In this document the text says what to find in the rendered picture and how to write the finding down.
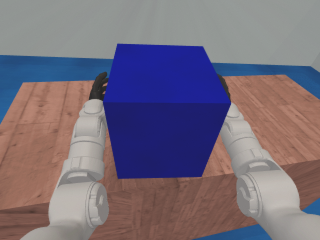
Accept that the robot left upper arm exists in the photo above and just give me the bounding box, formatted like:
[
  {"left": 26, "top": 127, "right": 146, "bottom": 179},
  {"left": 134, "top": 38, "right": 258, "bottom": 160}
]
[{"left": 20, "top": 181, "right": 109, "bottom": 240}]

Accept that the left robot forearm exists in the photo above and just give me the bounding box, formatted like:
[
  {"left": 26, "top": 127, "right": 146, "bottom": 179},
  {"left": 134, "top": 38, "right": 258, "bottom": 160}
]
[{"left": 48, "top": 99, "right": 108, "bottom": 222}]

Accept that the right robot forearm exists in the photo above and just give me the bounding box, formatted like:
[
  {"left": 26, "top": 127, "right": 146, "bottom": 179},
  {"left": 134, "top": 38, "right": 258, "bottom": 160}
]
[{"left": 219, "top": 102, "right": 300, "bottom": 206}]

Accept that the pedestal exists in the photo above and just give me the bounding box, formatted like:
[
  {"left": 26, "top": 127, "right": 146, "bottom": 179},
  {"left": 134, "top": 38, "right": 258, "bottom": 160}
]
[{"left": 0, "top": 74, "right": 320, "bottom": 240}]

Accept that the left robot hand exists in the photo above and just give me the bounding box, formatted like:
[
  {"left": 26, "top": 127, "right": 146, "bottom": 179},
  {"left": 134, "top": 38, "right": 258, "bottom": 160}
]
[{"left": 88, "top": 71, "right": 109, "bottom": 101}]

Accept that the carton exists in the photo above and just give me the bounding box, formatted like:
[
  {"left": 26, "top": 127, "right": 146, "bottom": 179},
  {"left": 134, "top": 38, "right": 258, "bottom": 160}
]
[{"left": 103, "top": 43, "right": 231, "bottom": 179}]

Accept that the robot right upper arm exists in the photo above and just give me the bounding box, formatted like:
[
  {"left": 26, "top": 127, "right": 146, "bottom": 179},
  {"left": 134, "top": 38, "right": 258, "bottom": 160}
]
[{"left": 236, "top": 170, "right": 320, "bottom": 240}]

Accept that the right robot hand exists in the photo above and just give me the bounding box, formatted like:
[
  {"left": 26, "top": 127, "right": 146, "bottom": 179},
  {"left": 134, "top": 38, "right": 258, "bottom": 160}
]
[{"left": 217, "top": 74, "right": 231, "bottom": 102}]

